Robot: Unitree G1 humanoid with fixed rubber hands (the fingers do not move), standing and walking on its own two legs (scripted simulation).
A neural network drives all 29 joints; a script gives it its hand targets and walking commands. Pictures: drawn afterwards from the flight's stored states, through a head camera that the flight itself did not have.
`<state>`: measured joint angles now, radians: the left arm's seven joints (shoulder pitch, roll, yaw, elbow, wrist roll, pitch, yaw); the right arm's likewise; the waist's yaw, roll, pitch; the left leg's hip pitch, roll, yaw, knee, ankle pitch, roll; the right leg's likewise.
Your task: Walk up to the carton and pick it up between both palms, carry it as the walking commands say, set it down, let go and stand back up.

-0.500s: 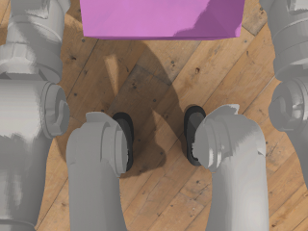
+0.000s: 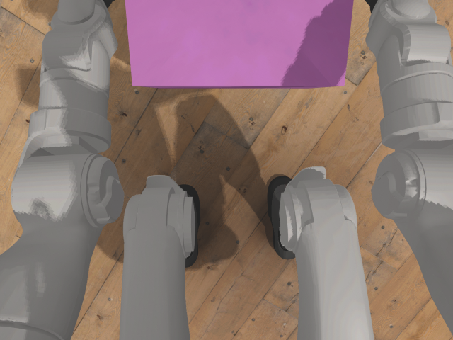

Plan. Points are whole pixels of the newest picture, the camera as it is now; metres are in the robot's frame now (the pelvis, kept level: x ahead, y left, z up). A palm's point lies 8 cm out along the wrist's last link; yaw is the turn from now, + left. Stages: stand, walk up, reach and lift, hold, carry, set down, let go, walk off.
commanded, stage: reach and lift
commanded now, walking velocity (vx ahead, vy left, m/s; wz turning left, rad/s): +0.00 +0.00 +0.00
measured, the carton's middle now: out of the picture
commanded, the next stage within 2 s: none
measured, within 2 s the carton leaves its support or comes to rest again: neither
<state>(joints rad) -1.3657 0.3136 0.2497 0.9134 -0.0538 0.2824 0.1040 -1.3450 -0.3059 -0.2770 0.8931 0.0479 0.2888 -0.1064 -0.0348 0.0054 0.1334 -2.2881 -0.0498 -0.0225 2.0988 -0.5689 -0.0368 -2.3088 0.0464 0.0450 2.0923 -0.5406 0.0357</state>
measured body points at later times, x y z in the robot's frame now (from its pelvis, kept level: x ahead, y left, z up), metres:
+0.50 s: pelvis +0.00 +0.00 +0.05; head +0.32 -0.01 +0.36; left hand +0.56 +0.17 -0.05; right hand +0.54 -0.21 -0.05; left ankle +0.11 +0.12 -0.36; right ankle +0.11 -0.13 -0.36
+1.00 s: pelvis +0.00 +0.00 +0.10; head +0.29 -0.01 +0.45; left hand +0.54 +0.17 +0.02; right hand +0.51 -0.21 +0.02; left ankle +0.11 +0.12 -0.36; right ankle +0.11 -0.13 -0.36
